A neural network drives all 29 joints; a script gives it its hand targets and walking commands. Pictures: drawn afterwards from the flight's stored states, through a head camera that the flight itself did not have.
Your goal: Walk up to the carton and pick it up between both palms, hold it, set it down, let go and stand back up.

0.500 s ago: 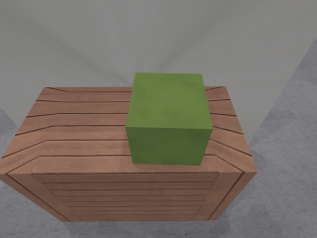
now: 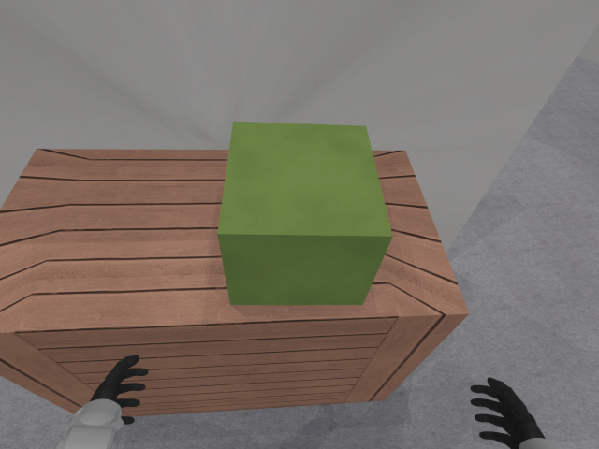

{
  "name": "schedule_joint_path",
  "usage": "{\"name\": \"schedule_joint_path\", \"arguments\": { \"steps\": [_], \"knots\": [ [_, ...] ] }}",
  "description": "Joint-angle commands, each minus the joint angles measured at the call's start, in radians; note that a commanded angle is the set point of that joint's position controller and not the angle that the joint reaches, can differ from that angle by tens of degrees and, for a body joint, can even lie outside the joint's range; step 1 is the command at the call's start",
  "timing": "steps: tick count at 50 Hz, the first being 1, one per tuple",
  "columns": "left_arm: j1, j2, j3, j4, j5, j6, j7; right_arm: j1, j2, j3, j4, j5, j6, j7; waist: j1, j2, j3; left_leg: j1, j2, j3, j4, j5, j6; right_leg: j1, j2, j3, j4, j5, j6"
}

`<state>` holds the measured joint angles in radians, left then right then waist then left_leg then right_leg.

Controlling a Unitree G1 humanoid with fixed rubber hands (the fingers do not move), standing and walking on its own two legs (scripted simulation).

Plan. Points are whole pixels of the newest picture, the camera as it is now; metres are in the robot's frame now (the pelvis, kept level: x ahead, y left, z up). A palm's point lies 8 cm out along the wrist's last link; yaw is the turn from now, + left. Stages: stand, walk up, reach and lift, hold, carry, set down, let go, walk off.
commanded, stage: reach and lift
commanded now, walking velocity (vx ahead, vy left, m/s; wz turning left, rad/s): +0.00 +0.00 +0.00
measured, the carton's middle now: (298, 214) +0.49 +0.02 -0.03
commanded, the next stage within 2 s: none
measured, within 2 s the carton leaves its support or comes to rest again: neither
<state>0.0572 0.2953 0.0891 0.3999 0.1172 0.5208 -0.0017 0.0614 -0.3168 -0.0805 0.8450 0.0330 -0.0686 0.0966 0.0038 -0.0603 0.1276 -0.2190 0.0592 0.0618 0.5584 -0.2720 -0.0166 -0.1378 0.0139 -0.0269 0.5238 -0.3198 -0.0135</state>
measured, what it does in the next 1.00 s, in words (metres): stands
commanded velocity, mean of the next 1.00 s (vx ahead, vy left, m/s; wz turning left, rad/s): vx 0.00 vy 0.00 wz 0.00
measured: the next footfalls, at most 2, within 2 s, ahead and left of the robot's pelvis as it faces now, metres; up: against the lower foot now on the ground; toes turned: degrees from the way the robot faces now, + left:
none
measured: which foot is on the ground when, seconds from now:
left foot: down 0.00-1.00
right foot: down 0.00-1.00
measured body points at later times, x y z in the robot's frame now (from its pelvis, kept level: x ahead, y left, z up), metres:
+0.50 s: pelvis -0.01 -0.01 +0.01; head +0.00 +0.00 +0.46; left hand +0.15 +0.26 -0.06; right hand +0.16 -0.25 -0.06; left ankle +0.02 +0.13 -0.73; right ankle -0.02 -0.11 -0.73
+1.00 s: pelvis +0.00 +0.01 +0.01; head +0.00 +0.03 +0.46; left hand +0.16 +0.25 -0.04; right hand +0.18 -0.23 -0.03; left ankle +0.02 +0.13 -0.73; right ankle -0.02 -0.11 -0.73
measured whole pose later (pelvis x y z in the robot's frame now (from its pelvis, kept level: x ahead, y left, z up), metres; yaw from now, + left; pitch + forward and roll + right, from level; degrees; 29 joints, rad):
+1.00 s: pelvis +0.00 +0.01 +0.01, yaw -1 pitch -3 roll +0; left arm 0.35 0.23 -0.01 0.33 -0.09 -0.09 0.07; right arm 0.29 -0.21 -0.07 0.50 0.17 -0.23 0.09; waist 0.05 -0.04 0.05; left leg -0.12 0.02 0.09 0.34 -0.17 0.00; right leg -0.06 0.00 0.02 0.32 -0.21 0.00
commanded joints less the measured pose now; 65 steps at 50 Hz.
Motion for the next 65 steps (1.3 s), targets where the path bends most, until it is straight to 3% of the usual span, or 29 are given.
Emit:
{"name": "schedule_joint_path", "arguments": {
  "steps": [1, 3, 5, 9, 11, 13, 16, 19, 22, 24, 26, 28, 29, 31, 33, 34, 35, 36, 38, 39, 41, 44, 48, 53, 58, 59, 60, 61, 65],
  "knots": [
    [-0.002, 0.110, 0.088, -0.168, 0.011, -0.050, 0.038, -0.042, -0.230, -0.047, -0.153, 0.012, -0.040, 0.015, 0.043, 0.151, -0.177, 0.212, -0.048, -0.001, -0.082, 0.386, -0.054, -0.049, 0.041, -0.021, -0.097, 0.320, -0.026],
    [0.016, 0.106, 0.082, -0.158, -0.024, -0.086, 0.044, -0.046, -0.237, -0.039, -0.187, 0.021, -0.055, 0.018, 0.039, 0.066, -0.154, 0.250, -0.043, -0.006, -0.111, 0.339, -0.043, -0.082, 0.034, -0.027, -0.125, 0.321, -0.017],
    [0.017, 0.086, 0.063, -0.217, -0.065, -0.122, 0.059, -0.015, -0.208, -0.034, -0.235, 0.041, -0.067, 0.023, 0.037, 0.058, -0.208, 0.280, -0.050, 0.005, -0.115, 0.380, -0.038, -0.054, 0.023, -0.017, -0.138, 0.380, -0.008],
    [0.033, 0.098, 0.065, -0.162, -0.097, -0.190, 0.043, 0.029, -0.168, -0.023, -0.265, 0.047, -0.073, 0.005, 0.042, -0.005, -0.210, 0.264, -0.070, 0.020, -0.143, 0.306, -0.026, -0.046, 0.001, 0.007, -0.141, 0.482, 0.025],
    [0.089, 0.089, 0.067, -0.115, -0.098, -0.206, 0.034, 0.090, -0.155, -0.008, -0.211, 0.035, -0.074, 0.002, 0.031, 0.019, -0.203, 0.268, -0.061, 0.018, -0.147, 0.316, -0.030, -0.058, -0.012, 0.022, -0.158, 0.469, 0.024],
    [0.095, 0.109, 0.074, -0.140, -0.113, -0.227, 0.018, 0.119, -0.137, -0.016, -0.260, 0.033, -0.070, -0.021, 0.021, -0.007, -0.183, 0.264, -0.066, 0.023, -0.172, 0.271, -0.013, -0.042, -0.011, 0.031, -0.184, 0.398, 0.022],
    [0.074, 0.109, 0.054, -0.129, -0.115, -0.254, 0.009, 0.120, -0.101, -0.014, -0.283, 0.016, -0.065, -0.044, 0.010, 0.039, -0.151, 0.260, -0.077, 0.034, -0.204, 0.186, -0.011, -0.063, -0.027, 0.043, -0.204, 0.315, 0.028],
    [0.082, 0.141, 0.061, -0.131, -0.145, -0.289, 0.003, 0.135, -0.041, -0.011, -0.359, 0.004, -0.060, -0.071, 0.003, 0.006, -0.153, 0.228, -0.077, 0.039, -0.203, 0.151, 0.014, -0.077, -0.030, 0.060, -0.227, 0.223, 0.022],
    [0.083, 0.140, 0.071, -0.190, -0.160, -0.326, 0.017, 0.133, -0.031, -0.024, -0.443, 0.007, -0.073, -0.082, 0.033, 0.063, -0.163, 0.233, -0.079, 0.048, -0.222, 0.176, 0.007, -0.044, -0.032, 0.052, -0.244, 0.214, 0.023],
    [0.086, 0.133, 0.060, -0.186, -0.175, -0.355, 0.022, 0.144, -0.011, -0.010, -0.478, 0.010, -0.079, -0.076, 0.025, 0.064, -0.149, 0.231, -0.080, 0.045, -0.227, 0.198, 0.000, -0.067, -0.030, 0.058, -0.254, 0.203, 0.021],
    [0.096, 0.116, 0.031, -0.146, -0.194, -0.384, 0.020, 0.140, -0.019, -0.048, -0.488, -0.002, -0.079, -0.076, 0.034, 0.025, -0.087, 0.224, -0.070, 0.040, -0.247, 0.141, 0.001, -0.107, -0.024, 0.052, -0.270, 0.090, 0.018],
    [0.114, 0.122, 0.035, -0.126, -0.192, -0.397, 0.027, 0.117, 0.005, -0.041, -0.509, 0.009, -0.080, -0.067, 0.046, 0.032, -0.077, 0.219, -0.070, 0.033, -0.254, 0.106, 0.007, -0.103, -0.022, 0.057, -0.284, 0.049, 0.008],
    [0.129, 0.104, 0.021, -0.134, -0.214, -0.408, 0.024, 0.140, 0.004, -0.038, -0.553, 0.017, -0.073, -0.071, 0.035, 0.004, -0.082, 0.213, -0.067, 0.037, -0.265, 0.089, 0.003, -0.095, -0.020, 0.055, -0.284, 0.029, 0.004],
    [0.129, 0.089, 0.021, -0.140, -0.224, -0.440, 0.032, 0.141, -0.002, -0.038, -0.594, 0.028, -0.083, -0.062, 0.050, 0.007, -0.109, 0.203, -0.072, 0.037, -0.267, 0.109, 0.007, -0.068, -0.021, 0.061, -0.284, 0.033, 0.004],
    [0.173, 0.069, 0.018, -0.095, -0.197, -0.446, 0.032, 0.155, -0.010, -0.031, -0.511, 0.034, -0.071, -0.045, 0.045, 0.013, -0.045, 0.233, -0.048, 0.021, -0.276, 0.115, -0.002, -0.109, -0.010, 0.052, -0.290, 0.041, -0.008],
    [0.139, 0.080, 0.022, -0.126, -0.196, -0.458, 0.038, 0.135, -0.006, -0.012, -0.539, 0.046, -0.077, -0.044, 0.058, 0.054, -0.094, 0.215, -0.053, 0.024, -0.269, 0.134, -0.010, -0.082, -0.010, 0.058, -0.278, 0.049, -0.018],
    [0.152, 0.064, 0.005, -0.136, -0.189, -0.472, 0.040, 0.153, -0.020, -0.025, -0.514, 0.056, -0.078, -0.040, 0.041, 0.060, -0.083, 0.205, -0.040, 0.003, -0.290, 0.122, -0.020, -0.076, 0.013, 0.034, -0.260, 0.071, -0.017],
    [0.145, 0.054, 0.010, -0.151, -0.188, -0.489, 0.047, 0.130, -0.021, -0.037, -0.535, 0.053, -0.085, -0.031, 0.055, 0.069, -0.098, 0.197, -0.037, 0.000, -0.286, 0.095, -0.020, -0.066, 0.009, 0.045, -0.267, 0.035, -0.027],
    [0.137, 0.045, -0.007, -0.192, -0.207, -0.513, 0.054, 0.142, -0.021, -0.042, -0.513, 0.065, -0.089, -0.021, 0.043, 0.087, -0.085, 0.204, -0.036, 0.003, -0.294, 0.101, -0.026, -0.068, 0.007, 0.044, -0.271, 0.040, -0.029],
    [0.156, 0.024, -0.025, -0.204, -0.222, -0.540, 0.057, 0.151, -0.016, -0.052, -0.559, 0.062, -0.114, -0.019, 0.050, 0.064, -0.109, 0.204, -0.036, -0.015, -0.302, 0.102, -0.026, -0.063, 0.016, 0.038, -0.270, 0.073, -0.030],
    [0.172, 0.032, -0.035, -0.210, -0.227, -0.586, 0.059, 0.181, -0.016, -0.040, -0.537, 0.093, -0.140, -0.015, 0.042, 0.067, -0.133, 0.217, -0.039, -0.013, -0.271, 0.178, -0.034, -0.044, 0.014, 0.051, -0.262, 0.125, -0.025],
    [0.241, 0.026, -0.040, -0.198, -0.209, -0.624, 0.065, 0.222, -0.033, -0.042, -0.446, 0.123, -0.164, -0.010, 0.033, 0.128, -0.141, 0.271, -0.028, -0.034, -0.261, 0.274, -0.057, -0.067, 0.022, 0.056, -0.261, 0.184, -0.039],
    [0.247, 0.027, -0.061, -0.251, -0.209, -0.703, 0.084, 0.192, -0.049, -0.032, -0.466, 0.157, -0.233, -0.002, 0.039, 0.156, -0.207, 0.242, -0.023, -0.066, -0.242, 0.277, -0.071, -0.018, 0.030, 0.049, -0.239, 0.200, -0.044],
    [0.297, 0.056, -0.065, -0.190, -0.255, -0.779, 0.059, 0.217, -0.019, 0.014, -0.510, 0.204, -0.291, -0.022, 0.041, 0.067, -0.161, 0.234, -0.043, -0.025, -0.196, 0.376, -0.054, -0.019, 0.006, 0.072, -0.255, 0.231, -0.025],
    [0.232, 0.083, -0.089, -0.165, -0.320, -0.847, 0.035, 0.191, 0.021, 0.051, -0.517, 0.221, -0.318, -0.040, 0.036, 0.048, -0.108, 0.200, -0.056, -0.023, -0.208, 0.291, -0.037, -0.034, -0.009, 0.089, -0.262, 0.147, -0.020],
    [0.244, 0.080, -0.066, -0.151, -0.327, -0.860, 0.028, 0.183, 0.039, 0.067, -0.577, 0.207, -0.335, -0.049, 0.045, 0.001, -0.105, 0.177, -0.062, -0.014, -0.205, 0.273, -0.016, -0.025, -0.020, 0.098, -0.265, 0.171, -0.022],
    [0.228, 0.076, -0.098, -0.139, -0.330, -0.878, 0.028, 0.206, 0.037, 0.062, -0.542, 0.211, -0.332, -0.051, 0.025, 0.029, -0.075, 0.176, -0.066, -0.016, -0.208, 0.276, -0.027, -0.042, -0.018, 0.099, -0.255, 0.171, -0.018],
    [0.202, 0.089, -0.105, -0.180, -0.344, -0.900, 0.029, 0.190, 0.025, 0.057, -0.573, 0.213, -0.347, -0.051, 0.028, 0.029, -0.128, 0.189, -0.067, -0.019, -0.203, 0.270, -0.022, -0.035, -0.018, 0.100, -0.247, 0.168, -0.017],
    [0.146, 0.125, -0.075, -0.115, -0.359, -0.907, 0.009, 0.171, 0.065, 0.071, -0.571, 0.205, -0.344, -0.071, 0.031, 0.028, -0.122, 0.174, -0.073, -0.016, -0.217, 0.200, -0.002, -0.054, -0.040, 0.098, -0.255, 0.116, -0.005]
  ]
}}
